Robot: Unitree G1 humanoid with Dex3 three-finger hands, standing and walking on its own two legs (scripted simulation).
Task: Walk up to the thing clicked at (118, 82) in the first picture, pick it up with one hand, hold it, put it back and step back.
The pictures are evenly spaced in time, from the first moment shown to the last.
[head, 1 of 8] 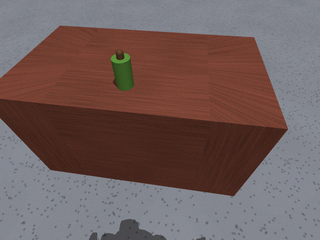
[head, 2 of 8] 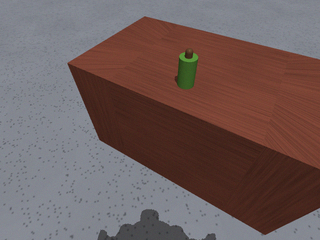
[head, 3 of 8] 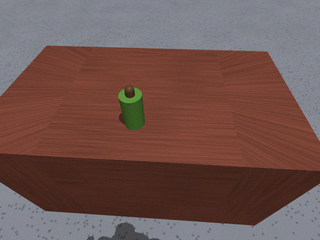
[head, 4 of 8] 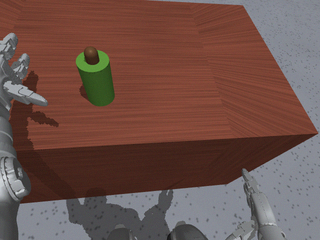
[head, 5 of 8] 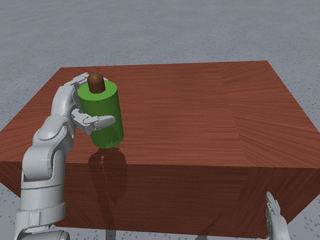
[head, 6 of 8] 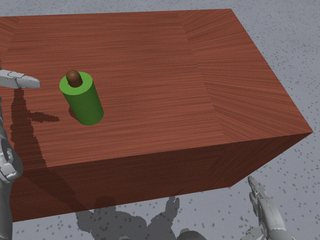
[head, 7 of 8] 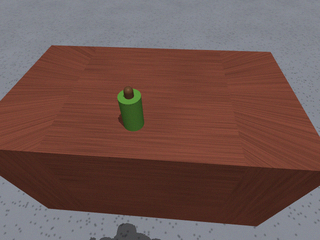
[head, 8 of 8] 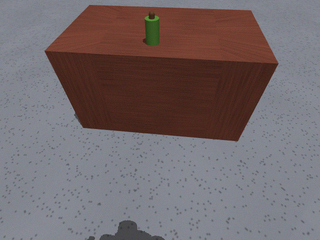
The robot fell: no
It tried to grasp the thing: yes
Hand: left
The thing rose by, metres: 0.21
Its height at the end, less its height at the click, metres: +0.00
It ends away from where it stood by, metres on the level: 0.02
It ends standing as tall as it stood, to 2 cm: yes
